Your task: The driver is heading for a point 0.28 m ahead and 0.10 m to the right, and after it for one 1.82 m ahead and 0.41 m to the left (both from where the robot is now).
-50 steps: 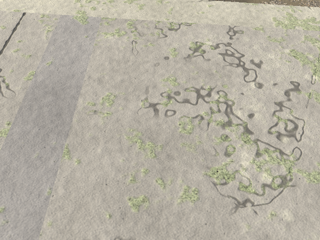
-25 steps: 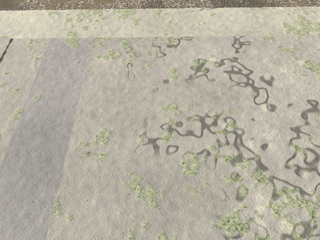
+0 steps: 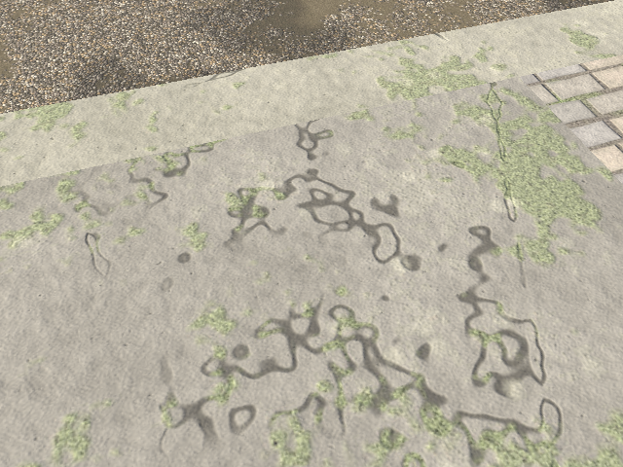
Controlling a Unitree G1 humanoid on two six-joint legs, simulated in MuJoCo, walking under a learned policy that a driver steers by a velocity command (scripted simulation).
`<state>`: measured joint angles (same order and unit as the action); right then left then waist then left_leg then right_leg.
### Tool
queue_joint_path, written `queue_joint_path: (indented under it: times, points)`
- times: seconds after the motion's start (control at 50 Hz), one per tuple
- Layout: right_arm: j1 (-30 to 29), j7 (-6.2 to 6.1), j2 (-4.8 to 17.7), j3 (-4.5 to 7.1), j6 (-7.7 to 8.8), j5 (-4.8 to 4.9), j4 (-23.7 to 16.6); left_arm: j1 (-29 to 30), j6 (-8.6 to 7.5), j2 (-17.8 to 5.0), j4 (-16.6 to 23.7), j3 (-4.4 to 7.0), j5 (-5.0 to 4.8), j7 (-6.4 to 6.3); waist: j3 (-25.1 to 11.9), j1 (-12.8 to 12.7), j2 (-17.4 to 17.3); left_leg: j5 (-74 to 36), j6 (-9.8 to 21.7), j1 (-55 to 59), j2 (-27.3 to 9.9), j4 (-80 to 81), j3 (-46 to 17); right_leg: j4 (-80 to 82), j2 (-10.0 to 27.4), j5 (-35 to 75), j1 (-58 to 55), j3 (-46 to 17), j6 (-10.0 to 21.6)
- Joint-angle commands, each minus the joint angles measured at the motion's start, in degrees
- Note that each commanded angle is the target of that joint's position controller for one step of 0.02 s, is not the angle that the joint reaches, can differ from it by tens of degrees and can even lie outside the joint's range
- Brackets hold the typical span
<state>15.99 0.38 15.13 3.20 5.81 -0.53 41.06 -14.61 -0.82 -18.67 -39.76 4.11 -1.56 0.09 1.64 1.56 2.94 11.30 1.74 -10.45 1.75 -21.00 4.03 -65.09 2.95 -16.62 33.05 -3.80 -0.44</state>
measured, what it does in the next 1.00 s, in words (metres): walks ahead, turning left: right foot, then left foot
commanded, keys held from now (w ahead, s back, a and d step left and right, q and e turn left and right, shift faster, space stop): w+e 0.12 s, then w+q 0.44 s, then q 0.44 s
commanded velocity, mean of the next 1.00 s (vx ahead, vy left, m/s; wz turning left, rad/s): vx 0.38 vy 0.00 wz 0.18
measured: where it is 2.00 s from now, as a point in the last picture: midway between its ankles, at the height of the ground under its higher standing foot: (305, 399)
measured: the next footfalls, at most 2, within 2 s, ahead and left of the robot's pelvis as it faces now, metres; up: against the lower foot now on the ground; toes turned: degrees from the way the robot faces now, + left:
right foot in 0.30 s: +0.32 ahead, -0.17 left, +0.00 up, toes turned -8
left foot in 0.80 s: +0.57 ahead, +0.07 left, +0.00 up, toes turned +10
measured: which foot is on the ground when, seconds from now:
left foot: down 0.00-0.30, up 0.32-0.78, down 0.80-1.00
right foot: up 0.00-0.28, down 0.30-0.80, up 0.82-1.00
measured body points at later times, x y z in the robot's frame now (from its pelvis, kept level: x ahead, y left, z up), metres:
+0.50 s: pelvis +0.27 -0.07 +0.00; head +0.29 -0.09 +0.45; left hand +0.38 +0.19 -0.10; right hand +0.35 -0.36 -0.12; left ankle +0.27 +0.09 -0.66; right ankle +0.28 -0.16 -0.74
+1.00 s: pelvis +0.46 -0.02 -0.01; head +0.51 +0.01 +0.43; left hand +0.56 +0.29 -0.12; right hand +0.67 -0.26 -0.10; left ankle +0.53 +0.06 -0.74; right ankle +0.49 -0.19 -0.67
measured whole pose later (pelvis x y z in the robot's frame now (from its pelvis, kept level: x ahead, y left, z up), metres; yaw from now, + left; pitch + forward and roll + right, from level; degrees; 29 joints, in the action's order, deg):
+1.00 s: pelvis +0.46 -0.02 -0.01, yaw +15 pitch +2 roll -1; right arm 10.3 0.7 17.3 4.2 0.4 -0.2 37.7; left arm -5.0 -0.9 -17.5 -42.0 3.4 0.5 -2.0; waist 5.0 1.3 0.6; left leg 4.8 5.2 -23.9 5.7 -26.8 -3.0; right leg -63.7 0.9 -24.9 31.4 -4.3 -3.2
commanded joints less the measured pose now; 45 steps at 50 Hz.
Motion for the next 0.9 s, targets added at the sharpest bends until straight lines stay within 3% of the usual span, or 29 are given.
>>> queue_joint_path:
  times: [0.02, 0.12, 0.16, 0.2, 0.24, 0.26, 0.28, 0.3, 0.32, 0.34, 0.36, 0.38, 0.4, 0.42, 0.48, 0.54, 0.6, 0.64, 0.7, 0.74, 0.78, 0.8, 0.82, 0.84, 0.86, 0.88, 0.9]
  points:
    - [-1.24, -0.25, 8.10, 2.28, 1.04, 0.25, -2.03, 2.36, -0.30, -1.05, 5.30, 0.11, 0.37, 0.42, 0.35, -0.17, -7.33, -12.89, 9.36, 6.13, -16.67, 11.67, -11.18, 4.88, 3.45, 4.50, 9.26, -2.24, -0.90]
    - [-0.51, -0.70, 10.51, 2.80, 0.13, 0.57, 0.21, 9.86, -1.24, 0.05, 6.99, -0.72, 0.30, 2.14, 1.71, 2.21, -5.91, -16.68, 7.68, 7.59, -15.33, 12.23, -1.54, 20.58, 2.68, 17.37, 6.00, 1.63, -0.01]
    - [3.05, -0.41, 10.89, 2.74, -0.21, 1.32, 2.32, 13.66, -1.64, 1.30, 8.33, -1.37, 0.37, 2.51, 2.79, 3.48, -4.93, -16.91, 7.96, 8.05, -15.92, 12.54, -1.09, 25.62, 1.48, 16.76, 3.40, 2.53, 1.19]
    - [4.98, -0.06, 11.84, 2.88, -0.90, 2.31, 4.18, 16.19, -1.98, 0.60, 9.66, -1.30, 0.37, 2.85, 3.98, 2.96, -5.30, -19.90, 8.28, 11.23, -17.44, 11.57, -2.10, 29.40, 0.39, 12.72, 2.90, 3.49, 2.73]
    - [4.94, -0.05, 13.36, 3.06, -1.68, 3.02, 5.27, 15.44, -2.38, -1.33, 9.84, -0.59, 0.83, 2.97, 2.71, 0.68, -6.81, -31.87, 7.80, 14.20, -18.22, 7.19, -2.86, 32.80, -1.37, 7.91, -1.37, 5.36, 4.50]
    - [4.58, -0.16, 14.12, 3.08, -2.00, 3.15, 5.74, 11.30, -2.52, -3.11, 8.83, 0.29, 1.08, 2.78, -0.36, -2.32, -7.79, -40.93, 6.89, 14.15, -17.53, 1.88, -2.31, 34.76, -3.07, 7.77, -8.66, 6.54, 5.62]
    - [3.95, -0.33, 13.68, 2.63, -2.23, 3.16, 6.09, 2.44, -2.57, -5.61, 6.06, 1.74, 1.16, 2.32, -5.59, -7.35, -7.41, -44.76, 5.25, 10.67, -15.08, -7.76, -0.41, 37.64, -4.54, 11.95, -21.90, 7.66, 7.22]
    - [3.94, -0.44, 11.20, 1.44, -1.84, 2.10, 5.27, -7.40, -2.22, -9.41, 3.66, 3.18, 1.64, 1.34, -12.97, -11.47, -5.67, -31.65, 2.91, -1.59, -12.46, -22.09, 0.20, 34.34, 2.20, 15.13, -40.55, 0.80, 9.69]
    - [10.61, 0.13, 3.24, -1.11, -1.05, 0.96, 3.31, -10.29, -2.08, -15.01, 3.16, 3.92, 2.46, 0.62, -22.48, -7.43, 9.12, 13.90, -1.19, -23.72, -2.43, -44.29, -0.59, 37.35, 19.87, 7.71, -60.02, -26.86, 18.34]
    - [7.68, 0.17, 8.38, 0.15, -0.12, 2.35, 4.64, -10.80, -2.21, -10.14, 3.79, 2.74, 2.42, 0.53, -26.39, -10.42, 5.82, 22.85, -1.35, -27.42, -1.38, -52.69, -11.23, 43.88, 21.76, 4.74, -57.29, -35.58, 19.27]
    - [2.96, 0.21, 11.26, 1.32, 0.07, 3.89, 2.63, -7.53, -2.53, -7.59, 2.97, 1.74, 2.13, 0.59, -15.89, -9.57, 4.79, 19.23, -1.01, -32.07, -4.06, -53.94, -11.09, 45.22, 19.39, 6.64, -50.25, -25.25, 16.38]
    - [0.60, -0.05, 10.26, 1.13, 0.06, 3.53, 2.02, -4.28, -2.88, -5.66, 2.39, 1.19, 1.68, 0.70, -10.17, -7.45, 3.18, 14.32, -0.94, -31.80, -6.76, -51.00, -9.37, 46.55, 16.57, 9.68, -42.86, -17.76, 14.51]
    - [-0.28, -0.32, 9.52, 1.28, -0.32, 2.46, 2.14, -1.17, -3.27, -3.62, 2.02, 0.71, 1.76, 0.95, -6.58, -5.47, 2.32, 10.66, -1.26, -30.10, -8.26, -48.39, -8.89, 48.60, 14.37, 11.86, -36.50, -13.00, 13.33]
    - [1.52, -0.39, 8.89, 1.51, -1.26, 2.23, 2.88, 0.95, -3.88, -1.92, 1.95, 0.34, 2.08, 1.15, -5.14, -3.30, 3.33, 7.44, -1.41, -26.19, -9.61, -47.09, -9.50, 51.02, 12.66, 13.44, -31.65, -8.94, 12.45]
    - [3.63, -0.49, 5.39, 1.13, -3.58, 2.49, 3.66, 3.21, -5.62, -1.58, 0.22, 0.78, 2.18, 1.18, -2.28, -0.68, 1.71, 3.43, -2.42, -23.14, -10.24, -45.14, -9.82, 56.60, 12.48, 16.02, -24.96, -2.49, 12.84]
    - [-0.32, -0.56, 4.87, 1.13, -4.19, 2.13, 2.10, 2.65, -6.05, -2.67, -1.85, 1.31, 2.66, 0.43, 0.81, -0.94, 0.60, -3.80, -3.14, -27.51, -10.24, -38.67, -10.95, 58.44, 11.87, 18.42, -25.20, 3.53, 12.04]
    - [-5.08, 0.53, 3.83, 0.59, -3.63, 1.53, 0.48, 3.59, -5.47, -4.08, -2.59, 1.56, 2.61, -0.43, 2.98, -1.80, -0.13, -12.57, -2.91, -25.28, -9.00, -26.52, -7.73, 57.71, 9.77, 26.09, -24.70, 10.79, 10.39]
    - [-9.32, 1.51, 2.82, 0.09, -3.41, 0.89, -1.51, 2.24, -4.74, -5.56, -3.36, 1.95, 2.23, -1.14, 3.27, -3.43, -0.60, -15.28, -2.60, -23.07, -7.73, -20.55, -4.19, 55.61, 10.08, 33.31, -25.68, 13.59, 9.86]
    - [-10.80, 2.80, 4.18, 0.65, -3.85, 1.00, -3.75, 1.00, -3.24, -7.33, -4.37, 2.56, 0.89, -1.72, 1.68, -3.43, 0.55, -12.40, -0.96, -22.40, -6.42, -16.28, -2.69, 50.61, 12.05, 38.99, -31.55, 14.51, 8.68]
    - [-8.28, 3.28, 6.29, 1.69, -4.30, 0.63, -4.27, 2.29, -2.24, -8.59, -4.05, 3.06, -0.26, -2.20, -0.78, -1.32, 1.85, -6.72, 0.99, -18.90, -3.91, -15.19, -0.78, 43.82, 12.68, 47.38, -34.26, 14.74, 7.33]
    - [2.20, 2.86, 10.14, 3.94, -4.35, 0.66, -2.09, 3.95, -1.27, -8.01, -3.37, 2.96, -0.89, -2.45, -6.46, 4.40, -0.07, -9.03, 4.05, -5.67, 0.47, -9.26, 0.95, 27.06, 9.66, 48.42, -32.29, 16.15, 4.42]
    - [5.91, 1.41, 14.45, 5.40, -4.46, 0.57, -1.70, 1.00, -1.51, -6.23, -3.17, 2.26, 0.43, -2.20, -9.75, 5.56, -7.65, -30.16, 6.54, 6.13, -3.22, -6.57, -6.47, 12.05, 5.47, 31.00, -23.06, 16.64, 0.37]
    - [3.22, 0.32, 19.50, 5.68, -4.79, -0.02, -3.23, -4.98, -1.85, 0.58, -1.69, 0.24, 4.19, -1.45, -14.34, -1.70, -21.40, -57.69, 16.06, 21.84, -16.85, -12.10, -27.55, -8.68, -4.71, -22.82, -2.66, 13.42, -3.98]
    - [3.00, 1.20, 17.82, 4.90, -4.10, -0.66, -6.06, -6.61, -2.42, -2.82, -2.13, 0.08, 2.68, -0.65, -27.77, 0.65, -14.71, -45.43, 24.00, 25.95, -23.56, -5.61, -43.50, -17.83, -7.03, -25.96, 1.05, -0.68, -4.16]
    - [0.05, 1.71, 14.63, 4.41, -3.78, 0.00, -6.97, -0.73, -2.30, -6.06, -1.28, 0.99, 0.55, -0.47, -22.80, 2.15, -7.69, -33.43, 21.58, 21.73, -20.72, -2.24, -38.01, -17.33, -4.41, -20.23, 4.30, -2.75, -2.84]
    - [-3.00, 1.51, 12.23, 3.81, -3.73, 1.27, -6.72, 2.85, -2.02, -5.53, -0.30, 0.87, 0.63, -1.04, -15.27, 0.90, -4.65, -23.95, 18.13, 14.59, -17.63, -0.65, -32.80, -12.94, -2.46, -14.86, 6.35, -1.87, -2.24]
    - [-5.49, 1.04, 10.31, 3.21, -4.02, 1.83, -6.91, 4.15, -1.47, -5.37, -0.70, 0.94, 1.50, -1.86, -10.65, -0.45, -2.90, -19.29, 15.73, 7.41, -15.39, 0.81, -29.53, -8.68, -0.61, -11.44, 5.31, -1.94, -2.30]
Velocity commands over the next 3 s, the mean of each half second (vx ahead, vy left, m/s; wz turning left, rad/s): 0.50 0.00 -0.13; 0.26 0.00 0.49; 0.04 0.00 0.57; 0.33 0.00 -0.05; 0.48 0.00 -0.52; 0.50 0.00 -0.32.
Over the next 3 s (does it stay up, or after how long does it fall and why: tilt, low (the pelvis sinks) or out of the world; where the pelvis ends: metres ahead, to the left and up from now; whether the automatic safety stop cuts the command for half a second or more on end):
stays up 1.14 0.18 0.00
